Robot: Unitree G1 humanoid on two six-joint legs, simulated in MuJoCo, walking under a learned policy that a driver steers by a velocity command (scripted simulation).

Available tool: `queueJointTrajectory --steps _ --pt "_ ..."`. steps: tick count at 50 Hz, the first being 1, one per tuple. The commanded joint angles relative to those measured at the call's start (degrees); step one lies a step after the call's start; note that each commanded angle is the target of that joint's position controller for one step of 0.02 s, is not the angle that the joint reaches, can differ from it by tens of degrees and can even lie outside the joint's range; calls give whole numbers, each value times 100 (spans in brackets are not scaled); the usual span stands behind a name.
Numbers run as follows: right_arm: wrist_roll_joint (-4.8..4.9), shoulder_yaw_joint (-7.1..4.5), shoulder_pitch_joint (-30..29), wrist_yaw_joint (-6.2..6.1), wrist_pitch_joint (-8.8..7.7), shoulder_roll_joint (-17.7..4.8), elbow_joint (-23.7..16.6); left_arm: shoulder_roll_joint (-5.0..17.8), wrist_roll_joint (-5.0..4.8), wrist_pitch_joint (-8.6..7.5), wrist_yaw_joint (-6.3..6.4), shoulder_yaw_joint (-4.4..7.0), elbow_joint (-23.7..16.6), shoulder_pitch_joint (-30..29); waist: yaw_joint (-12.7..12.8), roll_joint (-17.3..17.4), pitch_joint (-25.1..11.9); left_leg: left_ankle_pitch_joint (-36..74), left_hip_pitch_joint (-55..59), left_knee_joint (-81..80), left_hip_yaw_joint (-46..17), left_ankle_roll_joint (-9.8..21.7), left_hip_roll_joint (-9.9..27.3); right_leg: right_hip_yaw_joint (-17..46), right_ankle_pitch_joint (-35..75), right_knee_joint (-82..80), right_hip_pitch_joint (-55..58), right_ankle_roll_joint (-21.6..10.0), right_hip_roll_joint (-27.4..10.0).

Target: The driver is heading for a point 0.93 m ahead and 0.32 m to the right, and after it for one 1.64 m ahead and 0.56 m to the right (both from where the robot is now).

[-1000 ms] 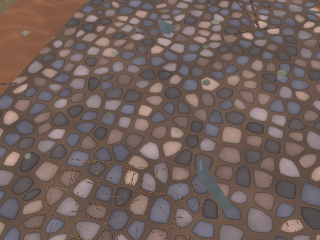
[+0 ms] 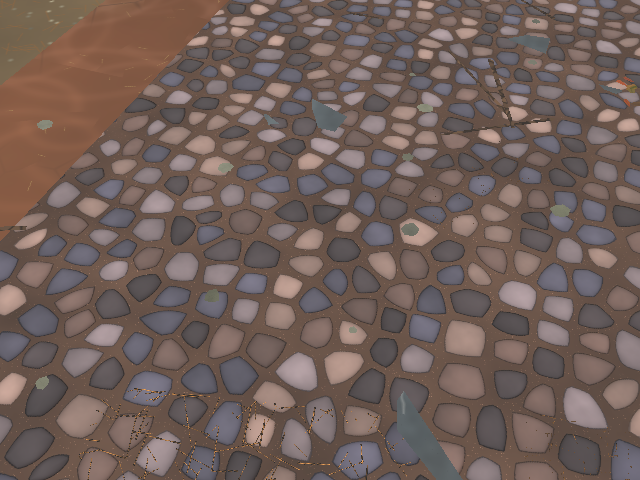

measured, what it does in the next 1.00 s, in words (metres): walks ahead, turning right: right foot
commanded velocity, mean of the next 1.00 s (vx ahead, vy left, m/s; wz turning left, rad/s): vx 0.31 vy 0.00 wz -0.24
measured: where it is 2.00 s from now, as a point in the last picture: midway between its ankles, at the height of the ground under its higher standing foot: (447, 368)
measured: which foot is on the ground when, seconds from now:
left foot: down 0.00-0.86, up 0.88-1.00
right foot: down 0.00-0.40, up 0.42-0.82, down 0.84-1.00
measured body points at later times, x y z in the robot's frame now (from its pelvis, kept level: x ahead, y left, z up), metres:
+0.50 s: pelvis +0.06 +0.03 +0.00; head +0.06 +0.05 +0.45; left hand +0.09 +0.29 -0.16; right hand +0.03 -0.23 -0.14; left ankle +0.00 +0.12 -0.74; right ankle +0.01 -0.11 -0.68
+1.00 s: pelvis +0.31 -0.04 -0.01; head +0.34 -0.05 +0.44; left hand +0.50 +0.18 -0.13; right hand +0.33 -0.33 -0.13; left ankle +0.28 +0.13 -0.63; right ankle +0.34 -0.11 -0.74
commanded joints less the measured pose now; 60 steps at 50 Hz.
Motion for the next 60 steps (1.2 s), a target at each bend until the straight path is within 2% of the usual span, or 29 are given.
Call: queueJointTrajectory --steps 1,7,10,12,15,17,19,20,21,22,23,24,26,28,31,34,38,41,42,43,44,45,46,47,48,51,54,57,60 --pt "1 -91 123 -24 -44 -603 -77 620 3 -45 23 87 -141 50 -6 22 -101 896 -190 -444 -84 84 115 145 863 -435 40 -122 -151" --pt "4 -62 238 -33 -47 -533 88 557 3 -56 34 67 -101 210 -15 6 -41 722 -255 -474 -60 74 98 149 707 -479 -21 -126 -138" --pt "69 -88 360 -65 -30 -555 152 691 -76 -34 68 132 -54 433 5 -115 97 -1563 -632 -187 153 219 -141 193 -1960 -516 -307 -336 -61" --pt "78 -84 263 -57 -119 -491 47 770 -101 -113 63 173 -123 549 58 -306 523 -2097 -1226 118 105 341 -117 757 -2976 -793 -591 -605 -424" --pt "122 -39 187 67 -349 -186 -58 1056 -159 -288 16 304 -57 1104 157 -1037 402 -1029 -1596 1469 304 360 -98 2461 -3421 -1609 -273 -1271 -1588" --pt "172 -63 293 147 -433 -211 -57 996 -155 -353 -3 300 -245 771 -80 -918 469 -1139 -1250 1538 165 549 75 2564 -3166 -1753 -739 -1306 -1731" --pt "181 -84 952 153 -478 -147 204 953 -242 -346 -43 286 -535 70 -553 -790 570 -743 168 23 323 718 -48 1561 -2519 -1317 -1610 -892 -1138" --pt "130 -164 1383 130 -475 -355 387 759 -241 -359 -63 241 -628 -41 -672 -328 494 -388 949 -341 -9 681 65 1057 -1816 -532 -2095 -661 -683" --pt "111 -303 2156 98 -491 -826 551 309 -207 -419 -109 127 -742 -156 -880 974 146 -1105 1795 -1103 -1569 935 1113 108 -1133 1376 -2860 -296 -8" --pt "79 -413 2659 169 -560 -1338 635 279 -231 -529 -94 120 -1005 -297 -970 1924 117 -1598 1979 -1772 -3491 1577 2259 12 -1759 2746 -3761 -241 306" --pt "-4 -277 2353 163 -658 -853 553 514 -319 -594 -102 192 -970 -305 -752 993 413 -1598 1784 -1715 -3489 1618 2347 696 -1566 3748 -4141 -354 9" --pt "18 -198 1996 165 -723 -551 418 484 -377 -632 -156 196 -862 -13 -522 694 533 -1237 1775 -1679 -2829 1368 2116 947 -949 4035 -4343 -485 -114" --pt "64 -136 1491 215 -729 -431 259 503 -292 -660 -197 257 -756 136 -289 513 518 215 1739 -1695 -1537 903 1715 959 -66 3787 -4282 -566 -300" --pt "-42 -67 1529 199 -679 -239 235 355 -245 -600 -266 277 -767 101 -270 597 342 1474 1484 -1663 -556 685 1352 684 471 3518 -3802 -470 -329" --pt "-103 -68 1507 100 -647 -426 163 61 -208 -492 -345 190 -1115 -493 -309 448 518 1979 919 -1894 135 726 1202 335 1046 2651 -3514 -275 -286" --pt "-49 -102 1625 16 -638 -678 122 -68 -163 -482 -435 74 -1536 -1243 -462 447 685 2102 528 -2108 618 715 1214 -227 1505 1599 -2908 -280 -228" --pt "45 -164 1693 2 -583 -863 107 149 -169 -478 -575 121 -1863 -1445 -242 545 568 4311 1185 -1449 1042 646 1450 -598 1134 1027 -2393 -644 14" --pt "43 -255 1357 -47 -460 -1139 -107 740 -186 -434 -609 439 -1649 -14 650 907 -466 6799 1271 741 1190 487 1514 -825 750 958 -479 -1063 554" --pt "46 -252 1208 -22 -476 -1167 -222 1079 -197 -372 -529 640 -1448 863 1123 761 -887 6029 410 2093 1189 319 1298 -423 901 584 1000 -1284 516" --pt "-146 -119 1296 59 -575 -666 -407 1461 -214 -282 -379 718 -1297 1414 949 -576 -1410 1166 -1302 4250 1118 144 627 1610 665 540 2532 -1662 -741" --pt "70 38 1703 185 -815 -139 -704 1635 -74 -354 -395 687 -1510 1300 454 -1342 -2394 -1791 -2986 5932 -107 21 -402 5090 -639 -740 3692 -2859 -2032" --pt "275 -121 804 236 -1017 -701 -891 1197 -64 -432 -384 592 -1441 1238 738 -636 -1769 -1377 -3603 6117 -772 215 -56 4665 -726 -1268 3235 -2425 -1772" --pt "354 -157 458 230 -1084 -827 -1084 933 -98 -524 -387 520 -1499 844 525 -358 -972 -772 -3753 5706 -646 331 201 3700 -318 -1337 2338 -2153 -1559" --pt "259 -195 444 155 -1074 -833 -1024 781 -109 -599 -430 462 -1647 320 166 301 -579 -400 -3351 5221 -612 306 456 3032 311 -1414 1336 -1935 -1263" --pt "155 -270 565 104 -1000 -881 -1007 650 -84 -629 -436 419 -1765 -12 -82 366 -419 -215 -2916 4789 -618 235 621 2516 766 -1473 614 -1813 -1018" --pt "2 -315 559 90 -770 -736 -1212 683 -95 -622 -336 388 -1807 39 -329 26 -219 -66 -2389 3971 -483 -30 789 1875 1371 -1661 -464 -1790 -734" --pt "-101 -289 -311 44 -705 -652 -1602 968 -80 -604 -176 459 -1805 478 -102 -153 -29 924 -2554 2652 -270 -275 617 1547 1567 -1690 -827 -1671 -476" --pt "-50 -201 -1068 92 -740 -471 -1841 1005 -135 -536 -116 484 -1794 864 222 -292 -37 1976 -2248 1085 -220 -268 266 1409 1253 -1486 -776 -1373 -245" --pt "60 -191 -1489 188 -781 -562 -2043 994 -179 -491 -104 489 -1737 1167 402 -424 -143 2209 -2024 449 -287 -250 73 1753 984 -1229 -396 -1271 -415"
